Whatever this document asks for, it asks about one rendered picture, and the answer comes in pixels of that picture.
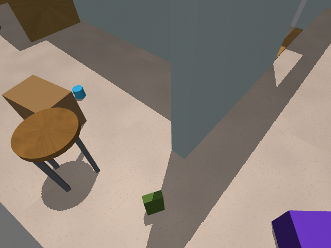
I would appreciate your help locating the stool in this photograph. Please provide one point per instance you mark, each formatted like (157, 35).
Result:
(46, 135)

